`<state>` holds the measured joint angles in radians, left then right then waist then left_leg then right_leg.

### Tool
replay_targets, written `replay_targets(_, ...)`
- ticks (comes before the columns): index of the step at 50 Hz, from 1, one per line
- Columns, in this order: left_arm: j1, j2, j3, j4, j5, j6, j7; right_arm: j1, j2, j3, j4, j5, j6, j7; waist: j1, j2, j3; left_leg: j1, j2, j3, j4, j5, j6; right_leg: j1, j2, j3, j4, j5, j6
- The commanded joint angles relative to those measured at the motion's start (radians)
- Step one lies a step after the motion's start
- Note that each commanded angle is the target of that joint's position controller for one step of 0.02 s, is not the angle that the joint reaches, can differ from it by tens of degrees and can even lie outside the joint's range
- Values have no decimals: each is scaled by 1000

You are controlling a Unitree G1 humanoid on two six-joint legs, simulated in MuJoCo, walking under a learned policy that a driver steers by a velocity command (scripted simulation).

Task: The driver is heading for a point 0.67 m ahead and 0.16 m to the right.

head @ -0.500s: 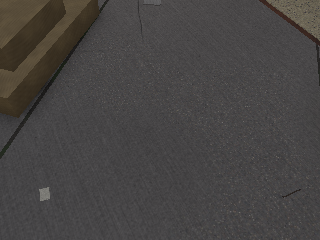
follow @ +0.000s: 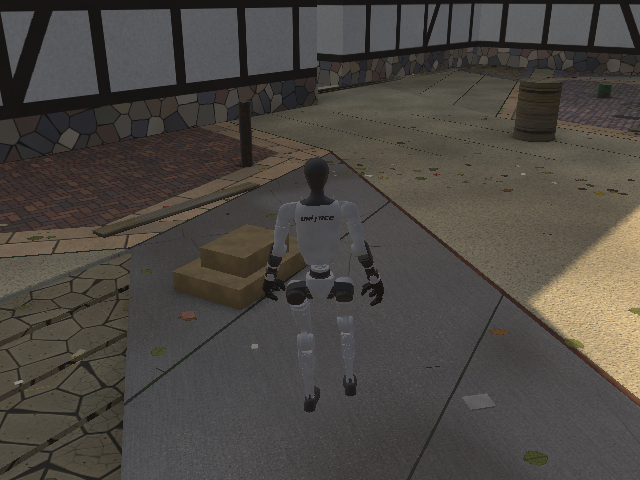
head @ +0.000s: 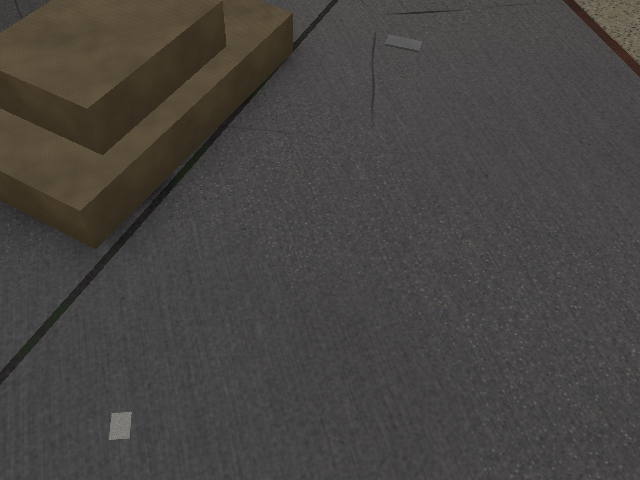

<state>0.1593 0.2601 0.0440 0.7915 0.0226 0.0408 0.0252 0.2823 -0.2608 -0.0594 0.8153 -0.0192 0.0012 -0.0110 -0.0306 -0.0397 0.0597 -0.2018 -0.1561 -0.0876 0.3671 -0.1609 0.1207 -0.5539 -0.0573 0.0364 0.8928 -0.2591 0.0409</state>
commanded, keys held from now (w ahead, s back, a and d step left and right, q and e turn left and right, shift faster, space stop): e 0.02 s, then w+e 0.60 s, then w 0.26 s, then no key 0.12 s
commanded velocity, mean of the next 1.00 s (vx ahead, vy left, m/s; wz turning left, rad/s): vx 0.37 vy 0.00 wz -0.31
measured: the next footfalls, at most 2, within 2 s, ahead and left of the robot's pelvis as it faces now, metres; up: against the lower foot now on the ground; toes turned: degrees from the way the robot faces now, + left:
right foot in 0.18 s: +0.06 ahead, -0.12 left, +0.00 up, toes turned -4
left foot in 0.64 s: +0.40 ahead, +0.01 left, +0.00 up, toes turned -20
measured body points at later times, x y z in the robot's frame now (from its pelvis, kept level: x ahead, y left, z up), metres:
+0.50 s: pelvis +0.14 -0.05 +0.00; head +0.17 -0.08 +0.45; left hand +0.16 +0.22 -0.12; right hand +0.27 -0.34 -0.11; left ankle +0.28 +0.06 -0.70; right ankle +0.02 -0.12 -0.74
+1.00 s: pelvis +0.39 -0.09 +0.00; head +0.41 -0.10 +0.45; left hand +0.65 +0.05 -0.11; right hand +0.25 -0.32 -0.13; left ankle +0.36 +0.02 -0.74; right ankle +0.45 -0.26 -0.70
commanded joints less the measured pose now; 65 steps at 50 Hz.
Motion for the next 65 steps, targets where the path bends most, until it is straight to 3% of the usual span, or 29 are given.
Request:
replay_targets(1, 21, 60, 9, -35, -7, -9, 1, 34, -83, -4, -31, -13, -12, -9, 0, 117, -108, 102, 319, -162, -45, 514, 92, 95, 4, -8, -95, -25, -21)
replay_targets(6, -13, 74, 5, -39, -1, -31, -20, 75, -150, -16, 10, -21, -9, -9, -33, 128, -4, 70, 357, -257, -129, -193, 129, 162, 55, -48, -266, -164, -86)
replay_targets(9, 125, 54, 2, 17, 2, -66, -20, 19, -134, -11, 2, -4, -28, -14, 49, 53, 8, -59, 314, -191, -22, -197, 79, 433, 69, -12, -521, -99, -141)
replay_targets(10, 229, 102, 13, 45, 9, -79, -13, -27, -78, 5, -25, -7, -43, -9, 87, -60, -19, -173, 238, -79, 162, -162, 38, 571, -60, 190, -613, -159, -183)
replay_targets(11, 291, 229, 49, 60, -9, -83, -18, -83, -57, 12, -74, -3, -57, 3, 97, -235, 6, -437, 67, 107, 348, -288, -22, 680, -253, 560, -703, -156, -308)
replay_targets(12, 325, 192, 48, 80, -11, -85, -31, -126, -133, -5, -75, -31, -59, 4, 112, -110, 48, -535, 98, 76, 486, -386, -45, 682, -306, 610, -689, -43, -356)
replay_targets(14, 267, 147, 40, 68, -13, -90, -38, -118, -111, -2, -60, -17, -65, 22, 66, -15, 32, -518, 150, 41, 569, -270, -73, 643, -217, 474, -677, 32, -325)
replay_targets(17, 248, 125, 40, 72, -22, -93, -27, -150, -96, 3, -68, -24, -58, 38, 53, -57, 7, -489, 167, 73, 572, -137, -124, 608, -116, 347, -704, 203, -282)
replay_targets(26, 346, 156, 60, 101, -12, -88, -18, -383, -72, 30, -169, -5, -50, 47, 118, -72, 17, -394, 144, 111, 287, 28, -163, 512, -63, 304, -648, 419, -249)
replay_targets(29, 278, 183, 68, 77, -8, -91, -13, -285, -113, 20, -153, 1, -59, 35, 55, -77, -14, -187, 128, 93, 194, 14, -127, 457, -81, 338, -577, 500, -200)
replay_targets(31, 230, 192, 70, 60, -15, -100, -21, -67, -166, -4, -88, -4, -75, 11, -50, -18, -115, 123, 122, 84, 103, 6, -84, 383, -8, 295, -329, 599, -156)
replay_targets(32, 234, 141, 56, 39, -23, -109, -30, 85, -235, -22, -73, -26, -84, -7, -105, 90, -251, 328, 308, -100, 52, -196, -37, 290, 60, 220, -68, 413, -134)
replay_targets(33, 335, 33, 33, 8, -47, -108, -29, 123, -319, -39, -74, -45, -76, -12, -54, 326, -364, 514, 575, -569, -79, -406, 63, 30, 209, 107, 203, -233, -109)
replay_targets(34, 341, 109, 40, 33, -13, -97, -25, 70, -263, -35, -66, -27, -63, -8, -19, 254, -283, 395, 575, -711, -141, -527, 96, -52, 141, 105, 318, -251, -125)
replay_targets(35, 287, 122, 44, 42, 0, -94, -33, -6, -175, -16, -78, -17, -64, -2, 1, 136, -141, 254, 532, -565, -150, -513, 85, -56, 92, 101, 327, -155, -132)
replay_targets(36, 235, 103, 39, 38, 4, -95, -42, -45, -122, -3, -73, -15, -69, 5, 8, 87, -71, 158, 474, -418, -160, -362, 73, -36, 64, 87, 283, -95, -129)
replay_targets(37, 211, 90, 37, 34, 8, -92, -48, -49, -102, 4, -62, -17, -75, 6, 18, 115, -46, 108, 427, -310, -172, -229, 57, -13, 46, 78, 244, -75, -124)
replay_targets(42, 131, 69, 25, 7, 21, -70, -68, 35, -103, 5, 9, 4, -115, 17, 40, 140, -35, 86, 388, -127, -214, 72, 81, -31, 33, 50, 131, -19, -92)
replay_targets(44, 39, 62, 15, -24, 23, -71, -75, 53, -102, 4, 26, 5, -114, 17, 31, 128, -9, 85, 383, -84, -249, 61, 86, -73, 8, 21, 33, 47, -75)
replay_targets(49, -77, 18, -18, -46, 9, -85, -69, 113, -108, 8, 81, 8, -102, 24, 7, 139, -30, 55, 332, 72, -141, 576, 38, 121, 45, -95, -232, 187, -61)
replay_targets(52, -54, 41, -16, -29, 8, -93, -52, 121, -120, 6, 106, 12, -90, 18, 22, 147, -48, 112, 340, 59, -44, 624, 7, 202, 66, -84, -328, 205, -92)
replay_targets(54, 77, 71, -5, 29, 29, -110, -37, 137, -102, 13, 122, 23, -81, 11, 74, 86, -97, 88, 285, 70, 149, 574, -32, 409, 73, -77, -475, 324, -122)
replay_targets(55, 174, 129, 7, 47, 44, -124, -26, 159, -71, 25, 106, 27, -83, 7, 99, 8, -183, -26, 241, 92, 310, 302, -62, 601, -87, 50, -436, 658, -147)
replay_targets(56, 235, 190, 21, 47, 38, -115, -22, 293, 19, 45, 109, 49, -74, -2, 73, -191, -344, -187, 128, 140, 605, -394, -88, 818, -380, 311, -375, 1103, -302)
replay_targets(57, 236, 158, 19, 54, -22, -100, -23, 295, -55, 23, 145, 41, -45, -16, 93, -127, -397, -191, 106, 55, 713, -500, -88, 748, -378, 351, -414, 1069, -366)
replay_targets(58, 162, 116, 7, 46, -31, -95, -21, 231, -73, 15, 136, 22, -31, -16, 66, -75, -280, -223, 133, 30, 747, -468, -91, 641, -324, 284, -474, 919, -347)
replay_targets(59, 86, 68, -10, 40, -23, -94, -15, 170, -53, 18, 129, 8, -25, -13, 45, -58, -183, -238, 155, 30, 717, -413, -94, 544, -275, 233, -524, 807, -313)
replay_targets(61, 16, 22, -29, 47, -15, -95, -2, 149, -25, 21, 141, -4, -7, -5, -4, -58, -108, -131, 188, 30, 607, -319, -114, 375, -199, 117, -585, 761, -255)
replay_targets(65, 20, 38, -29, 87, -1, -101, -2, 151, 20, 33, 179, -2, 26, -12, -21, -58, -138, -9, 170, 75, 406, -274, -127, 315, -154, 59, -603, 570, -244)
